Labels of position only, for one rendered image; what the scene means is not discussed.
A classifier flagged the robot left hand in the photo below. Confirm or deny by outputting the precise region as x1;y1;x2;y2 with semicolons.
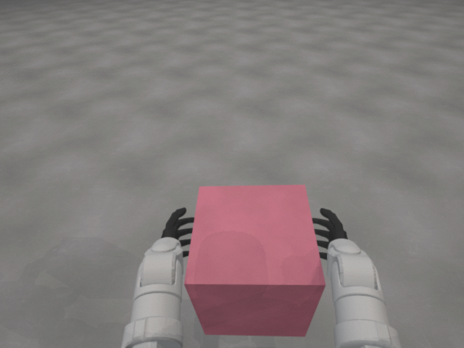
161;207;194;257

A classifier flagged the right robot forearm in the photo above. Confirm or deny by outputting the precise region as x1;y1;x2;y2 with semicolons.
327;239;402;348

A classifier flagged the robot right hand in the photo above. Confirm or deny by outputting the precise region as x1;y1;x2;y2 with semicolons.
312;208;348;260

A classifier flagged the carton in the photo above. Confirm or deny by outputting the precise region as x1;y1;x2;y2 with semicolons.
184;185;326;336

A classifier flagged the left robot forearm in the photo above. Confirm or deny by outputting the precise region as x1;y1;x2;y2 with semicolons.
121;237;183;348

